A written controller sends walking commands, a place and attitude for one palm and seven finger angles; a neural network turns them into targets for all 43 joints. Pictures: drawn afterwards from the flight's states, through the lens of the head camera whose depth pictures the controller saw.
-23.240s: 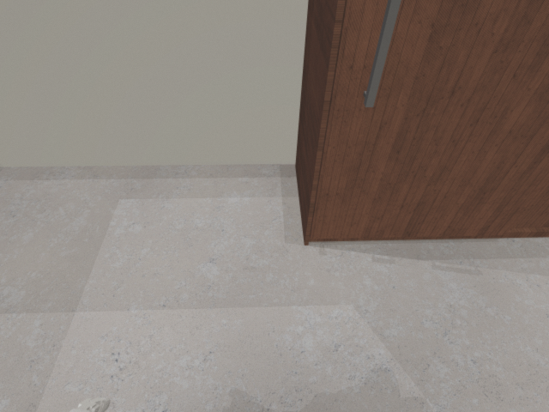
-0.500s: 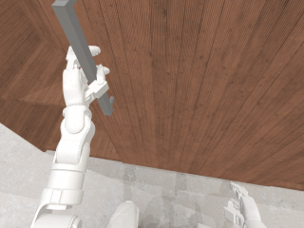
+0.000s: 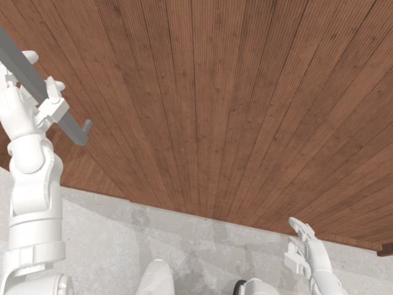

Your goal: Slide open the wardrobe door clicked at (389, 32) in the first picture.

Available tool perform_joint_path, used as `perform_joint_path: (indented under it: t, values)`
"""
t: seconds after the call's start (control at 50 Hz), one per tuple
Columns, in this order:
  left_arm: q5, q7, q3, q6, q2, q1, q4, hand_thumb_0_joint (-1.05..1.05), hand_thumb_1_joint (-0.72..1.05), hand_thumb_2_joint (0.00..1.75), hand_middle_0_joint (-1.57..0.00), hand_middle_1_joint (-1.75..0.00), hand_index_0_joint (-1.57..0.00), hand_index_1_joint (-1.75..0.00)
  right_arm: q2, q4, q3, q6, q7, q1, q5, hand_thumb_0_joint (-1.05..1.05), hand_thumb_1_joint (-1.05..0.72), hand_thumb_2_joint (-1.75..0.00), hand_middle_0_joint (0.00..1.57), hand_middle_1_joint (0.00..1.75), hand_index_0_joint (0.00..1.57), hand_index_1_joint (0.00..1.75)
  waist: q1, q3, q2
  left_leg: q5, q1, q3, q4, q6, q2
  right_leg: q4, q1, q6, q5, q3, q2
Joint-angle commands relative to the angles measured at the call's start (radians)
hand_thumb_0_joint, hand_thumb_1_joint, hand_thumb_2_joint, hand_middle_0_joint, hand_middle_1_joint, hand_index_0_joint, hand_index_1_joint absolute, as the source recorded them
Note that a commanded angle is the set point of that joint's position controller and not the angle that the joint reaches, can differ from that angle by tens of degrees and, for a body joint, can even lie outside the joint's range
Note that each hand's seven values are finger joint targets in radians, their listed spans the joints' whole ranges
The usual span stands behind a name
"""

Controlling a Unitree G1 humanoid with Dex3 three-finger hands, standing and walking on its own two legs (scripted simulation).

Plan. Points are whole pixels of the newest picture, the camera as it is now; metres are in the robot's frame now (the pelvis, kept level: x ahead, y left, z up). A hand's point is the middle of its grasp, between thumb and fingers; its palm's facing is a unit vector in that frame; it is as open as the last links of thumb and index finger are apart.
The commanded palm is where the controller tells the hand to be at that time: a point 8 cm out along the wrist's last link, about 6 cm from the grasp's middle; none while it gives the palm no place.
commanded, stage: step sideways, sliding the door along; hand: left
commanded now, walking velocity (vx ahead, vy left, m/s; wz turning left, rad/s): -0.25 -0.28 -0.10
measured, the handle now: (47, 83) +0.40 +0.33 +0.15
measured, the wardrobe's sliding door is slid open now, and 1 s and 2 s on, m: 0.58 0.58 0.58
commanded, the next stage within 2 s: stop walking and hold the door there in 0.14 s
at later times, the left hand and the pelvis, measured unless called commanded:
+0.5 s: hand (51, 104) +0.36 +0.31 +0.15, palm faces +0.62 -0.68 -0.39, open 7.1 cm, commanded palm +0.31 +0.32 +0.13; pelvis +0.04 -0.06 +0.00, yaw -5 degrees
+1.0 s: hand (52, 103) +0.36 +0.30 +0.15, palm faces +0.55 -0.80 -0.25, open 6.8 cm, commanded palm +0.32 +0.32 +0.13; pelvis -0.02 -0.03 +0.02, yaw -9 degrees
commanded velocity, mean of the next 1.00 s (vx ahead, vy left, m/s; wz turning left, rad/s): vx -0.04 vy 0.00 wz -0.01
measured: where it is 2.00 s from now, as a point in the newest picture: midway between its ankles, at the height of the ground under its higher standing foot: outside the picture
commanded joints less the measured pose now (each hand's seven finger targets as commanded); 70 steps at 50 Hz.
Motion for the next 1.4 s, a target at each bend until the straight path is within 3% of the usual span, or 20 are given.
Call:
perform_joint_path:
  t: [0.0, 0.04, 0.06, 0.08, 0.14, 0.22, 0.24, 0.28, 0.3, 0.36, 0.4, 0.42, 0.46, 0.6, 0.64, 0.7, 0.9, 1.04, 1.18, 1.38]
  values:
    - [0.050, -0.078, -0.221, -0.187, 0.087, -0.267, -0.503, 0.00, 0.90, 0.90, -0.45, -1.40, -0.45, -1.40, -0.069, -0.086, -0.028, -0.054, -0.046, -0.011, 0.003, 0.00, -0.90, -0.90, 0.20, 0.30, 0.20, 0.30, -0.106, -0.596, -0.308, -0.136, -0.100, 0.039, -0.041, 0.039, -0.134, 0.043, 0.460, -0.185, 1.258, 0.234, -0.280]
    - [0.036, -0.078, -0.221, -0.208, 0.098, -0.272, -0.540, 0.00, 0.90, 0.90, -0.45, -1.40, -0.45, -1.40, -0.093, -0.086, -0.046, -0.029, -0.062, -0.002, -0.001, 0.00, -0.90, -0.90, 0.20, 0.30, 0.20, 0.30, -0.147, -0.612, -0.146, 0.501, 0.296, 0.078, -0.407, 0.049, -0.042, 0.188, 0.181, -0.073, 0.862, 0.097, -0.165]
    - [0.023, -0.093, -0.244, -0.206, 0.055, -0.254, -0.586, 0.00, 0.90, 0.90, -0.45, -1.40, -0.45, -1.40, -0.155, -0.119, -0.089, -0.023, -0.054, -0.007, -0.016, 0.00, -0.90, -0.90, 0.20, 0.30, 0.20, 0.30, -0.123, -0.641, 0.133, 1.245, 0.578, -0.224, -0.399, 0.184, 0.245, 0.333, -0.171, 0.023, 0.118, 0.049, -0.014]
    - [0.047, -0.108, -0.245, -0.207, 0.030, -0.255, -0.571, 0.00, 0.90, 0.90, -0.45, -1.40, -0.45, -1.40, -0.158, -0.128, -0.094, -0.026, -0.014, -0.013, -0.023, 0.00, -0.90, -0.90, 0.20, 0.30, 0.20, 0.30, -0.090, -0.688, 0.150, 1.457, 0.634, -0.219, -0.372, 0.252, 0.360, 0.473, -0.232, 0.010, -0.352, 0.142, 0.002]
    - [0.062, -0.109, -0.282, -0.192, 0.008, -0.340, -0.644, 0.00, 0.90, 0.90, -0.45, -1.40, -0.45, -1.40, -0.135, -0.133, -0.091, -0.069, 0.018, -0.018, -0.019, 0.00, -0.90, -0.90, 0.20, 0.30, 0.20, 0.30, -0.106, -0.523, 0.338, 1.281, 0.589, -0.062, -0.369, 0.227, 0.246, 0.484, -0.305, 0.006, -0.277, 0.114, -0.014]
    - [0.067, -0.103, -0.324, -0.127, -0.019, -0.215, -0.580, 0.00, 0.90, 0.90, -0.45, -1.40, -0.45, -1.40, -0.135, -0.142, -0.092, -0.110, 0.010, 0.031, -0.013, 0.00, -0.90, -0.90, 0.20, 0.30, 0.20, 0.30, -0.108, -0.529, 0.309, 1.216, 0.608, 0.110, -0.348, 0.151, 0.122, 0.291, -0.192, 0.007, -0.086, 0.003, 0.038]
    - [0.087, -0.070, 0.303, -0.131, 0.631, 0.002, -0.121, 0.00, 0.90, 0.90, -0.45, -1.40, -0.45, -1.40, -0.236, -0.048, -0.111, -0.073, -0.016, 0.097, -0.024, 0.00, -0.90, -0.90, 0.20, 0.30, 0.20, 0.30, -0.077, -0.536, 0.263, 1.214, 0.605, 0.155, -0.367, 0.148, 0.123, 0.313, -0.224, 0.026, -0.097, -0.022, 0.064]
    - [0.087, -0.092, 0.073, -0.139, 0.368, -0.053, -0.214, 0.00, 0.90, 0.90, -0.45, -1.40, -0.45, -1.40, -0.171, -0.111, -0.078, -0.075, -0.015, 0.070, -0.027, 0.00, -0.90, -0.90, 0.20, 0.30, 0.20, 0.30, -0.100, -0.482, 0.340, 1.180, 0.542, 0.150, -0.343, 0.130, 0.117, 0.133, -0.177, 0.013, -0.095, -0.032, 0.064]
    - [0.086, -0.086, 0.116, -0.147, 0.400, -0.027, -0.170, 0.00, 0.90, 0.90, -0.45, -1.40, -0.45, -1.40, -0.171, -0.095, -0.075, -0.081, -0.019, 0.074, -0.023, 0.00, -0.90, -0.90, 0.20, 0.30, 0.20, 0.30, -0.103, -0.480, 0.362, 1.136, 0.522, 0.177, -0.335, 0.112, 0.097, 0.074, -0.133, 0.009, -0.048, -0.045, 0.072]
    - [0.113, -0.083, 0.172, -0.158, 0.479, 0.052, -0.070, 0.00, 0.90, 0.90, -0.45, -1.40, -0.45, -1.40, -0.177, -0.101, -0.060, -0.084, -0.028, 0.081, -0.014, 0.00, -0.90, -0.90, 0.20, 0.30, 0.20, 0.30, -0.088, -0.482, 0.224, 0.983, 0.399, 0.217, -0.130, 0.073, 0.005, -0.226, 0.108, 0.010, 0.332, -0.071, 0.069]
    - [0.123, -0.074, 0.259, -0.163, 0.584, 0.080, 0.068, 0.00, 0.90, 0.90, -0.45, -1.40, -0.45, -1.40, -0.144, -0.116, -0.054, -0.061, -0.053, 0.029, -0.020, 0.00, -0.90, -0.90, 0.20, 0.30, 0.20, 0.30, -0.083, -0.525, -0.153, 0.011, -0.027, 0.176, 0.197, 0.032, -0.185, -0.091, 0.382, -0.127, 1.235, 0.296, -0.248]
    - [0.110, -0.069, 0.278, -0.138, 0.569, 0.152, 0.187, 0.00, 0.90, 0.90, -0.45, -1.40, -0.45, -1.40, -0.141, -0.100, -0.043, -0.059, -0.066, 0.046, -0.019, 0.00, -0.90, -0.90, 0.20, 0.30, 0.20, 0.30, -0.075, -0.478, -0.235, -0.151, -0.128, 0.049, 0.286, 0.031, -0.193, -0.081, 0.327, -0.155, 1.309, 0.326, -0.345]
    - [0.092, -0.050, 0.308, -0.143, 0.573, 0.093, 0.157, 0.00, 0.90, 0.90, -0.45, -1.40, -0.45, -1.40, -0.172, -0.070, -0.046, -0.045, -0.065, 0.038, -0.003, 0.00, -0.90, -0.90, 0.20, 0.30, 0.20, 0.30, -0.079, -0.517, -0.359, -0.139, -0.163, -0.033, 0.338, 0.036, -0.182, -0.056, 0.360, -0.186, 1.146, 0.338, -0.359]
    - [0.101, -0.046, 0.258, -0.160, 0.525, -0.022, 0.217, 0.00, 0.90, 0.90, -0.45, -1.40, -0.45, -1.40, -0.184, -0.018, -0.042, -0.016, -0.086, 0.018, -0.016, 0.00, -0.90, -0.90, 0.20, 0.30, 0.20, 0.30, -0.093, -0.451, -0.278, 0.078, 0.069, 0.031, -0.086, 0.063, -0.191, -0.196, 0.043, -0.133, 0.336, 0.217, -0.263]
    - [0.096, -0.049, 0.186, -0.182, 0.480, -0.078, 0.136, 0.00, 0.90, 0.90, -0.45, -1.40, -0.45, -1.40, -0.198, -0.008, -0.050, -0.016, -0.087, 0.036, -0.018, 0.00, -0.90, -0.90, 0.20, 0.30, 0.20, 0.30, -0.120, -0.418, -0.113, 0.244, 0.213, 0.053, -0.337, 0.060, -0.178, -0.169, -0.053, -0.096, 0.066, 0.162, -0.196]
    - [0.100, -0.059, 0.101, -0.190, 0.413, -0.049, 0.095, 0.00, 0.90, 0.90, -0.45, -1.40, -0.45, -1.40, -0.212, -0.050, -0.044, -0.012, -0.080, 0.079, -0.009, 0.00, -0.90, -0.90, 0.20, 0.30, 0.20, 0.30, -0.096, -0.375, 0.216, 0.109, 0.025, -0.249, -0.654, 0.192, 0.093, 0.171, -0.021, -0.033, -0.234, 0.065, 0.043]
    - [0.102, -0.067, 0.111, -0.121, 0.481, -0.116, 0.210, 0.00, 0.90, 0.90, -0.45, -1.40, -0.45, -1.40, -0.214, -0.007, -0.032, -0.051, -0.082, 0.154, -0.032, 0.00, -0.90, -0.90, 0.20, 0.30, 0.20, 0.30, -0.108, -0.422, 0.184, 0.439, 0.230, -0.090, -0.531, 0.164, 0.026, -0.088, 0.040, -0.008, -0.082, 0.036, 0.046]
    - [0.091, -0.075, 0.189, -0.107, 0.593, -0.170, 0.470, 0.00, 0.90, 0.90, -0.45, -1.40, -0.45, -1.40, -0.231, 0.022, -0.043, -0.030, -0.093, 0.175, -0.014, 0.00, -0.90, -0.90, 0.20, 0.30, 0.20, 0.30, -0.111, -0.468, -0.095, 0.376, 0.143, 0.047, -0.376, 0.083, -0.084, -0.209, 0.114, -0.044, 0.188, 0.132, -0.059]
    - [0.107, -0.079, 0.116, -0.130, 0.571, -0.335, 0.600, 0.00, 0.90, 0.90, -0.45, -1.40, -0.45, -1.40, -0.241, 0.021, -0.038, -0.016, -0.107, 0.178, -0.013, 0.00, -0.90, -0.90, 0.20, 0.30, 0.20, 0.30, -0.129, -0.329, -0.002, 0.042, 0.108, -0.031, -0.470, 0.101, -0.061, -0.249, -0.087, -0.044, -0.217, 0.140, -0.042]
    - [0.108, -0.084, 0.052, -0.148, 0.517, -0.385, 0.629, 0.00, 0.90, 0.90, -0.45, -1.40, -0.45, -1.40, -0.241, 0.035, -0.035, -0.032, -0.116, 0.207, -0.006, 0.00, -0.90, -0.90, 0.20, 0.30, 0.20, 0.30, -0.116, -0.379, 0.054, 0.031, 0.092, -0.044, -0.559, 0.117, -0.039, -0.187, 0.040, -0.034, -0.094, 0.101, -0.007]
